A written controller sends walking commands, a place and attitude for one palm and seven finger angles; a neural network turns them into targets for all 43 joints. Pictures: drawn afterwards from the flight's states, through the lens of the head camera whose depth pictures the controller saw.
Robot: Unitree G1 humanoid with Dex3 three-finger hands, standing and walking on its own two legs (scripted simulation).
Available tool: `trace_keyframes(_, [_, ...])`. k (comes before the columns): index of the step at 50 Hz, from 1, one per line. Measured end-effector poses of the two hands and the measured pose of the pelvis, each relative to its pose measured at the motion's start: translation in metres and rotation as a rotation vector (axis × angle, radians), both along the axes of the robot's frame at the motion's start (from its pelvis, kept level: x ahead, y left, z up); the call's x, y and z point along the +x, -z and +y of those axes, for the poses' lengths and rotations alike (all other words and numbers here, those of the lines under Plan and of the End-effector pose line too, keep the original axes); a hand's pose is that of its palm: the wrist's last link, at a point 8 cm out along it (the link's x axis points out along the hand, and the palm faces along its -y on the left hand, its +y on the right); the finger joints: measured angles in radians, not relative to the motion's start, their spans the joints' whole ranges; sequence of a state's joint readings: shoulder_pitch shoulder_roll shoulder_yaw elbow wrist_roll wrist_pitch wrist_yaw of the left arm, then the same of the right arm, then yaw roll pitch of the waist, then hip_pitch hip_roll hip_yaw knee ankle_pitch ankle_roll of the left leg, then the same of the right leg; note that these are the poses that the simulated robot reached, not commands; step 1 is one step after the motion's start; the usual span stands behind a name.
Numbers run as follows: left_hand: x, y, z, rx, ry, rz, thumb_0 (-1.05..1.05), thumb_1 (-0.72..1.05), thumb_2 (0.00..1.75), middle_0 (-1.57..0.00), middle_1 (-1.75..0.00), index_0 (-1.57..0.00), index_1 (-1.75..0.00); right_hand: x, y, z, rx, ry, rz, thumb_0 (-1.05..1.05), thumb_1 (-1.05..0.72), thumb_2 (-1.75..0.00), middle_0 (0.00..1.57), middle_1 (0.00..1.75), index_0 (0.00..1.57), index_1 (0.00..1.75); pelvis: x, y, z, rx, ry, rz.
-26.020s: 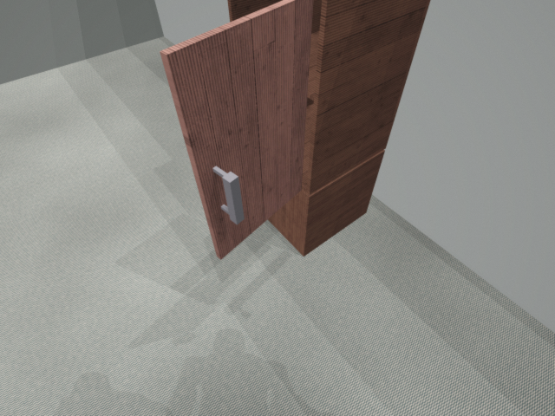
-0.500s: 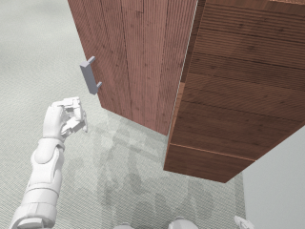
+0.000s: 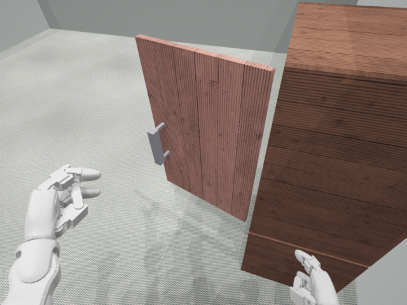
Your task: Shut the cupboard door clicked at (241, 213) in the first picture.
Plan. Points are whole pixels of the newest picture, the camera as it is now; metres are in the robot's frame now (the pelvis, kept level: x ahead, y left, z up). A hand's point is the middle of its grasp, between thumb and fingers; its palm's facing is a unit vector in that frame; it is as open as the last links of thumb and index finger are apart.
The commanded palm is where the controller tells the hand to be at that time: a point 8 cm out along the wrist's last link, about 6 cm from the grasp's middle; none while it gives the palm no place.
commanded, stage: draw the hand back to the body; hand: left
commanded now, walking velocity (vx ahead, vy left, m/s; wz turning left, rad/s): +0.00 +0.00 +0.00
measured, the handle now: (160, 143) +0.61 +0.22 -0.09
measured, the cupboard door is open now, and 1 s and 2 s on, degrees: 75 75 75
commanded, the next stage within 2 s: step back with the hand held close in 0.60 s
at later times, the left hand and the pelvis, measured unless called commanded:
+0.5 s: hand (44, 231) +0.17 +0.25 +0.15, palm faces +0.45 -0.80 -0.40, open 7.3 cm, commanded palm +0.12 +0.29 +0.17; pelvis -0.02 -0.01 +0.00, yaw -1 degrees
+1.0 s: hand (39, 224) +0.18 +0.26 +0.15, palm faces +0.37 -0.79 -0.49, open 7.4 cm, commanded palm +0.12 +0.31 +0.17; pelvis -0.03 +0.01 +0.00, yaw -2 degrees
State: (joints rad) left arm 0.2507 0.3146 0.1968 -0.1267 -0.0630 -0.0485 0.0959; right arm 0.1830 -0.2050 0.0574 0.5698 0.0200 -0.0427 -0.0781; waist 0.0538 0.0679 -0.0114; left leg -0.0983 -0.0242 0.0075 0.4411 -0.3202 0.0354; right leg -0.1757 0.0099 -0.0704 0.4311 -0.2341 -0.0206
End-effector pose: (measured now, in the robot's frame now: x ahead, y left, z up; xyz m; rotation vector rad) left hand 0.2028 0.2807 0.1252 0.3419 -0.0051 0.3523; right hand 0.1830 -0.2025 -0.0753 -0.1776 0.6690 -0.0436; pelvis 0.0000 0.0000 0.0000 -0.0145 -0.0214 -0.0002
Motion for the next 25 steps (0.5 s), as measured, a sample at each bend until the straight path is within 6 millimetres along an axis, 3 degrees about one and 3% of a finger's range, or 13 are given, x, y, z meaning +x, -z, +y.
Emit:
trace_keyframes(14, [-0.065,-0.059,0.013,0.186,-0.083,-0.122,0.01,0.89,0.89,-0.36,-0.47,-0.37,-0.47,-0.021,0.008,-0.02,-0.013,0.021,0.01,0.01,-0.91,-0.9,0.2,0.3,0.2,0.3,-0.006,-0.001,-0.005,0.002,0.006,-0.036])
trace_keyframes(25, [-0.072,-0.047,0.006,0.144,-0.085,-0.117,0.01,0.89,0.89,-0.23,-0.32,-0.23,-0.32,-0.037,0.008,-0.029,-0.023,0.041,0.001,0.01,-0.91,-0.9,0.2,0.3,0.2,0.3,-0.018,-0.001,-0.009,0.008,0.011,-0.05])
